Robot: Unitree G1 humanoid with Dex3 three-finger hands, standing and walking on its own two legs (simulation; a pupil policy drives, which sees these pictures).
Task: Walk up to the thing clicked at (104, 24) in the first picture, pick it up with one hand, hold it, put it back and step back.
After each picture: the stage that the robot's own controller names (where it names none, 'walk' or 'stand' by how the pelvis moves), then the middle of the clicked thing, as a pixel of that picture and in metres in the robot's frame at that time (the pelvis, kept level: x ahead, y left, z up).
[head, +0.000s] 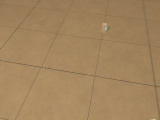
stand; (104, 27) +1.71 -0.24 -0.72
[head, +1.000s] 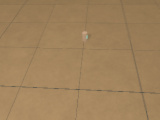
walk; (84, 36) +1.60 +0.11 -0.70
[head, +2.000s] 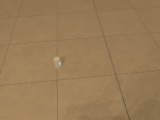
walk; (57, 62) +1.05 +0.33 -0.71
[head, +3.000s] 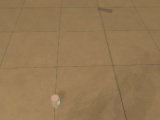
walk; (55, 101) +0.62 +0.25 -0.70
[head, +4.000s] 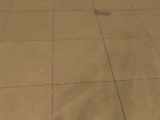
walk; out of the picture +0.36 +0.19 -0.71
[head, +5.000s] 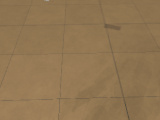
stand; out of the picture +0.31 +0.20 -0.72
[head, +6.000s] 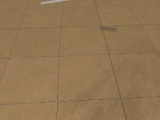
stand; out of the picture +0.30 +0.21 -0.72
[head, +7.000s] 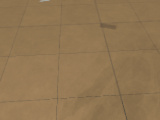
stand; out of the picture +0.31 +0.22 -0.73
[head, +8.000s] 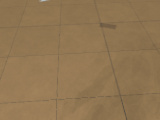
stand; out of the picture +0.30 +0.22 -0.73
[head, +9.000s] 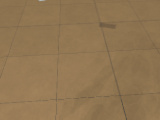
go down; out of the picture +0.30 +0.22 -0.73
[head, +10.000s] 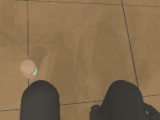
go down; (29, 69) +0.41 +0.21 -0.33
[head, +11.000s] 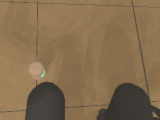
approach; (37, 71) +0.40 +0.21 -0.32
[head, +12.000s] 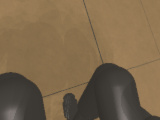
close in; out of the picture +0.39 +0.25 -0.23
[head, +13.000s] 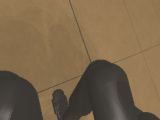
close; out of the picture +0.39 +0.26 -0.23
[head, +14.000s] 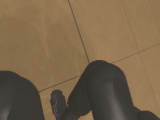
lift; out of the picture +0.38 +0.25 -0.23
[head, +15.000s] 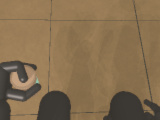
lift; (26, 82) +0.32 +0.21 -0.05
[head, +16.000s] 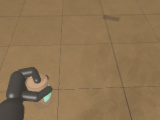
hold; (40, 91) +0.32 +0.16 +0.02
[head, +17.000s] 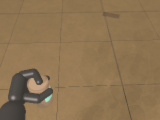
hold; (41, 91) +0.33 +0.16 +0.00
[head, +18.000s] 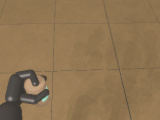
crouch; (38, 91) +0.33 +0.17 -0.05
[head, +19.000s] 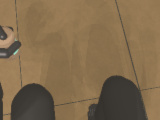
lower; (6, 45) +0.46 +0.22 -0.10
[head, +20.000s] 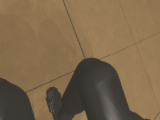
lower; out of the picture +0.42 +0.27 -0.23
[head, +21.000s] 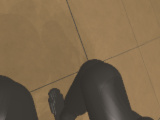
lower; out of the picture +0.41 +0.27 -0.23
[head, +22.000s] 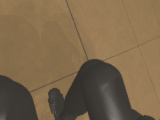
lower; out of the picture +0.41 +0.27 -0.23
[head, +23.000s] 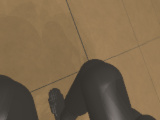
lower; out of the picture +0.41 +0.27 -0.23
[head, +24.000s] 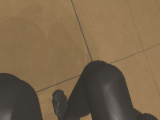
open; out of the picture +0.40 +0.25 -0.23
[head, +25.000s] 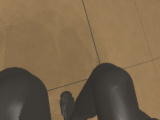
stand; out of the picture +0.40 +0.24 -0.23
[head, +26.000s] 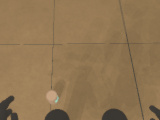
walk; (52, 97) +0.38 +0.18 -0.51
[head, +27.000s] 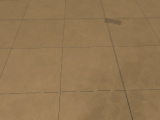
stand; out of the picture +0.34 +0.17 -0.67
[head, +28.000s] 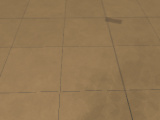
stand; out of the picture +0.34 +0.17 -0.67
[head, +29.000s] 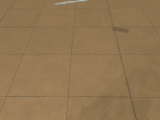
stand; out of the picture +0.36 +0.16 -0.72
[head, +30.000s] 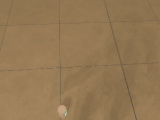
walk; (62, 111) +0.42 +0.14 -0.70
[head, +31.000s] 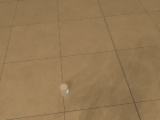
walk; (64, 90) +0.66 +0.21 -0.70
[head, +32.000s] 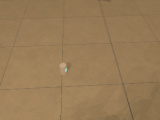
stand; (63, 68) +0.98 +0.23 -0.70
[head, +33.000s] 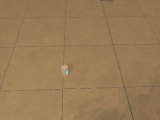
stand; (64, 71) +0.95 +0.20 -0.72
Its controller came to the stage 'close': yes
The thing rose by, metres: 0.72
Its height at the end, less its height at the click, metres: +0.00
